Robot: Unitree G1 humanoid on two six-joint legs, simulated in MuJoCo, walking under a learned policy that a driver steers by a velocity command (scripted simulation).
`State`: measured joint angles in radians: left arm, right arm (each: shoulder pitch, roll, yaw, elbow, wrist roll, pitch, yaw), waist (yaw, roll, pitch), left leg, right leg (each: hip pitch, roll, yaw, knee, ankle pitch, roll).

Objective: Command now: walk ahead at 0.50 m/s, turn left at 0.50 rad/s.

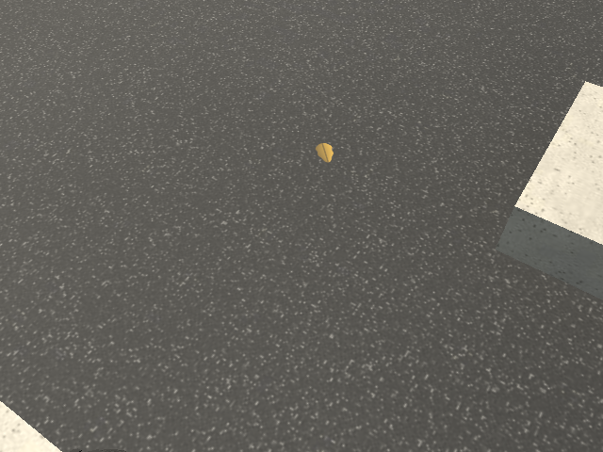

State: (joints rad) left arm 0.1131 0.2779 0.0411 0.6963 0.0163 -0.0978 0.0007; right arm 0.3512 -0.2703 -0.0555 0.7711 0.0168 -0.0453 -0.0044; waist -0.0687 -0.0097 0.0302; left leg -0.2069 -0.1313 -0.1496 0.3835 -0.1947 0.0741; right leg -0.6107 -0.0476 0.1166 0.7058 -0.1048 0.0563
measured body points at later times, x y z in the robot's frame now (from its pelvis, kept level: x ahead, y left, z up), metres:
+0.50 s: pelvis +0.19 -0.04 +0.00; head +0.23 -0.03 +0.45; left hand +0.21 +0.26 -0.12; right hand +0.43 -0.25 -0.10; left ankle +0.23 +0.11 -0.71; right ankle +0.21 -0.15 -0.74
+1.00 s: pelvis +0.26 -0.03 +0.00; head +0.27 -0.05 +0.45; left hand +0.35 +0.27 -0.10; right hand +0.39 -0.32 -0.12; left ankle +0.23 +0.11 -0.74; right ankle +0.27 -0.15 -0.72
